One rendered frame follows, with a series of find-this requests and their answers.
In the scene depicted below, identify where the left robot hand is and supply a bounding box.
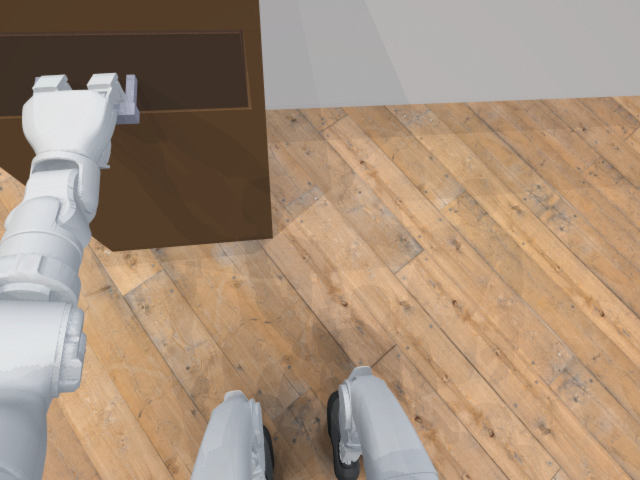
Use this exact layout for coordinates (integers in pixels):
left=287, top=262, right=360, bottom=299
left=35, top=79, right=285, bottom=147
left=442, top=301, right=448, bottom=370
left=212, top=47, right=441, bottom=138
left=22, top=73, right=125, bottom=169

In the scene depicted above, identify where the cabinet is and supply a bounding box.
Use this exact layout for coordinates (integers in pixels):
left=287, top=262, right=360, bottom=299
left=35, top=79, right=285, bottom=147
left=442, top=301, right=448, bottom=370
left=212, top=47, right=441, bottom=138
left=0, top=0, right=273, bottom=252

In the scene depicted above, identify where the handle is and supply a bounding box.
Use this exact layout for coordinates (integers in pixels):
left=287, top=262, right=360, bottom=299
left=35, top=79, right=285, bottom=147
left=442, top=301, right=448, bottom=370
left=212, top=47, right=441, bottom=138
left=33, top=75, right=140, bottom=124

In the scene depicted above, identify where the drawer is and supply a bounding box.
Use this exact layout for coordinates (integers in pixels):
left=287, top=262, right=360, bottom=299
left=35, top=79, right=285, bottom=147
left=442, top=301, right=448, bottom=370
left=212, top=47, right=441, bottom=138
left=0, top=30, right=248, bottom=116

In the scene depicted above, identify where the robot right shin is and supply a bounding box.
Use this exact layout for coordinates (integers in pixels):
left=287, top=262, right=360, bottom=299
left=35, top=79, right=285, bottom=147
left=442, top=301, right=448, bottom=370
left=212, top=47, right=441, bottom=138
left=339, top=366, right=388, bottom=463

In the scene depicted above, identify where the robot left forearm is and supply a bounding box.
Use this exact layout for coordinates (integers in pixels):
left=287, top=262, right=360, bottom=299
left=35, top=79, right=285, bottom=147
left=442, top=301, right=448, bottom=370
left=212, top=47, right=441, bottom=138
left=0, top=151, right=100, bottom=308

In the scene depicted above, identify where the robot right foot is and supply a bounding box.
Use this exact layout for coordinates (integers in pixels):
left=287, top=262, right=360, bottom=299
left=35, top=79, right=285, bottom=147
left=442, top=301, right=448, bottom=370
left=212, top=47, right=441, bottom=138
left=327, top=391, right=360, bottom=480

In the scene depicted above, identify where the robot left upper arm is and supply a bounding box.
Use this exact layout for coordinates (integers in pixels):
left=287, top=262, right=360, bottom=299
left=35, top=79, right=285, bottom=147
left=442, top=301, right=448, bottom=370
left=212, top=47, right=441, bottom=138
left=0, top=300, right=87, bottom=480

